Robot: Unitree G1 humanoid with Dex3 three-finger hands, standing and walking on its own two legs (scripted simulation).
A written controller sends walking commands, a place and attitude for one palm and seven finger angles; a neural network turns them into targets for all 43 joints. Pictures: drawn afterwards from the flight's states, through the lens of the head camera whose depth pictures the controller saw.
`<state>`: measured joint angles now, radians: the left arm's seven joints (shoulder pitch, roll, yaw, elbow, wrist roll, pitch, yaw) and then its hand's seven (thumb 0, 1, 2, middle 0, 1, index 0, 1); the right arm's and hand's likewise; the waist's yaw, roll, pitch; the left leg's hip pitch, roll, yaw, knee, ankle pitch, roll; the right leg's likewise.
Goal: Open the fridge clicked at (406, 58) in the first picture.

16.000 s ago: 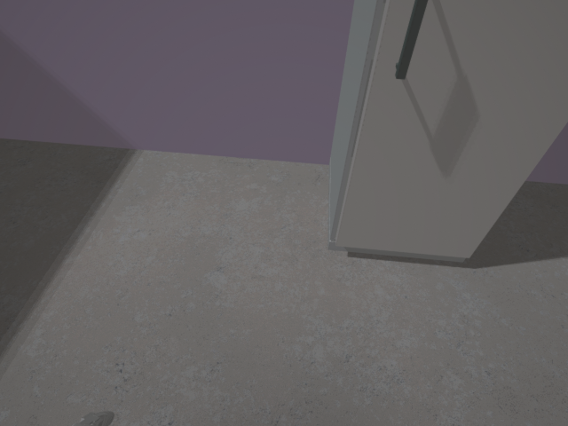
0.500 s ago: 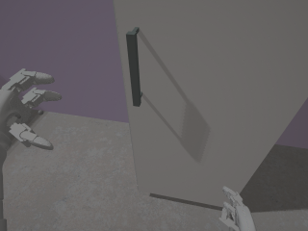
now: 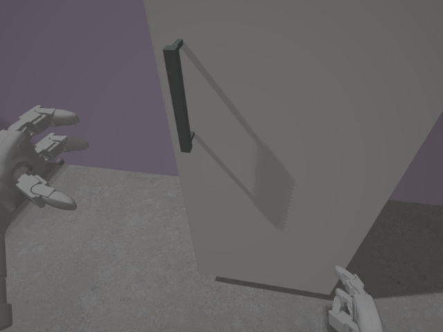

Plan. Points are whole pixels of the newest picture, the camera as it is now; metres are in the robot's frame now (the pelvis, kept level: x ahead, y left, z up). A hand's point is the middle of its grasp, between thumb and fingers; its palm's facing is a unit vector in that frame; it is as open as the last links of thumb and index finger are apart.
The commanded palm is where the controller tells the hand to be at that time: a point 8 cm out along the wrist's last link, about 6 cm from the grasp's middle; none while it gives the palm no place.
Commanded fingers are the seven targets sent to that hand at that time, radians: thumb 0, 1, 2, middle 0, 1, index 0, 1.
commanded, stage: raise the hand to about handle height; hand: left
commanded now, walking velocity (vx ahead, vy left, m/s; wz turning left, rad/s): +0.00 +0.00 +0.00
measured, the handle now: (182, 100) +0.50 +0.14 +0.20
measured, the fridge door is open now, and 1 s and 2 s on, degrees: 0 0 0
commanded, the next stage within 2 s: move the hooked fingers beside the handle in 0.06 s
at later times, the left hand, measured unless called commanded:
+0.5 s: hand (84, 146) +0.32 +0.25 +0.22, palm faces -0.01 -0.99 -0.10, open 14.0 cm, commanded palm +0.29 +0.30 +0.22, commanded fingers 0.00 -0.50 0.30 -0.30 -1.20 -0.30 -1.20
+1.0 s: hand (112, 131) +0.37 +0.23 +0.21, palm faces -0.02 -1.00 -0.07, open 14.0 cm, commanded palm +0.34 +0.28 +0.22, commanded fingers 0.00 -0.50 0.30 -0.30 -1.20 -0.30 -1.20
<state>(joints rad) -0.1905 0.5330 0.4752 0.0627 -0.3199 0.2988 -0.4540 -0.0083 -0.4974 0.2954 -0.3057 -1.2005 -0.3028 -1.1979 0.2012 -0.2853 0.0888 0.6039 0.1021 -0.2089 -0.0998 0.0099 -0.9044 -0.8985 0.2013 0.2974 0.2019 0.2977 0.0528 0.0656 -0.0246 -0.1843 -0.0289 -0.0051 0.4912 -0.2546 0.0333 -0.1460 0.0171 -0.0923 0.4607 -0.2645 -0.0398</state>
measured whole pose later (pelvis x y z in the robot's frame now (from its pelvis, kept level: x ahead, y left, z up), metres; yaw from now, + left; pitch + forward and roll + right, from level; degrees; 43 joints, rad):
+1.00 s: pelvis +0.01 +0.00 +0.00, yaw -1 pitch +0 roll +0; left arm -0.43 0.47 0.36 0.30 -0.27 0.27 -0.37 -0.01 -0.50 0.30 -0.31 -1.20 -0.30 -1.20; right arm 0.22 -0.27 0.09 0.62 0.10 -0.15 -0.10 0.01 -0.90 -0.90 0.20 0.30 0.20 0.30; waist 0.02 0.05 -0.04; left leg -0.20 -0.03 0.01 0.47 -0.26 0.04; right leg -0.18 0.01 -0.07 0.46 -0.28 -0.03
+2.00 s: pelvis +0.02 +0.00 +0.00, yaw -3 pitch +2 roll +0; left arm -0.70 0.48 0.33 0.71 -0.20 0.13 -0.31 -0.01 -0.50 0.30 -0.30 -1.20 -0.30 -1.20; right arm 0.31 -0.28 0.06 0.65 0.09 -0.08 -0.09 0.01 -0.91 -0.90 0.20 0.30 0.20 0.30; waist -0.05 0.04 -0.05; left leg -0.23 -0.02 0.03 0.46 -0.26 0.04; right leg -0.22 0.03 -0.05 0.44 -0.26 -0.04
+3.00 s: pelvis +0.02 +0.01 +0.00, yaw -2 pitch +2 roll +0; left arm -0.68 0.38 0.26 0.59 -0.22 0.16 -0.24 -0.01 -0.50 0.30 -0.30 -1.20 -0.30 -1.20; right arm 0.27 -0.27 0.06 0.65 0.09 -0.08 -0.08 0.01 -0.91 -0.90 0.20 0.30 0.20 0.30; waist -0.03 0.04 -0.05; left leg -0.23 -0.03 0.03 0.45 -0.25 0.05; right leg -0.21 0.01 -0.05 0.43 -0.25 -0.02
